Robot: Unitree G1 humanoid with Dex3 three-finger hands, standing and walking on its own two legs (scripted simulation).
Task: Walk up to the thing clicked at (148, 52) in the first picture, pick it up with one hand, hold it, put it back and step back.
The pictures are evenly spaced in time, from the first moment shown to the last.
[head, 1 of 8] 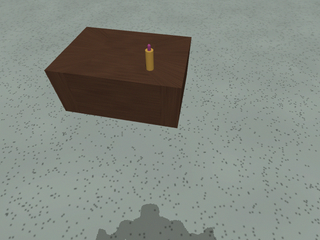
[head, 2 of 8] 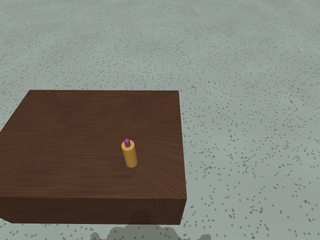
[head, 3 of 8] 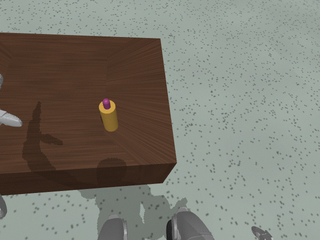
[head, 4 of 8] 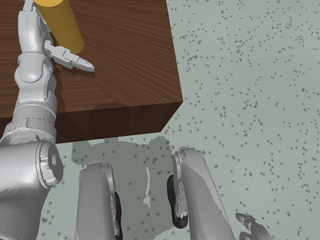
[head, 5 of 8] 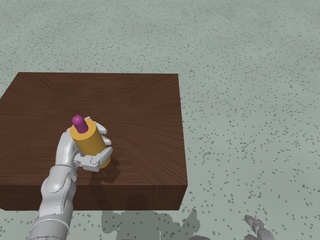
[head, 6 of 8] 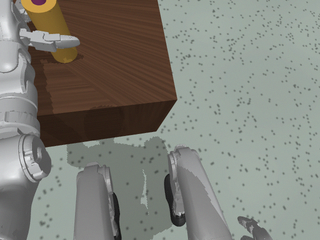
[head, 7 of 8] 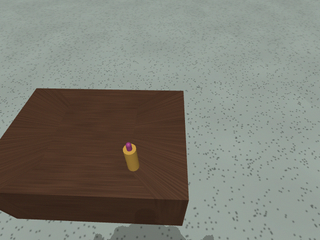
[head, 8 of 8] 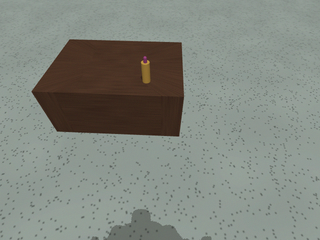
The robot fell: no
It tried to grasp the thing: yes
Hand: left
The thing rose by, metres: 0.31
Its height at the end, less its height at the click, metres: +0.00
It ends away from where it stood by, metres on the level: 0.02
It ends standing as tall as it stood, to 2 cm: yes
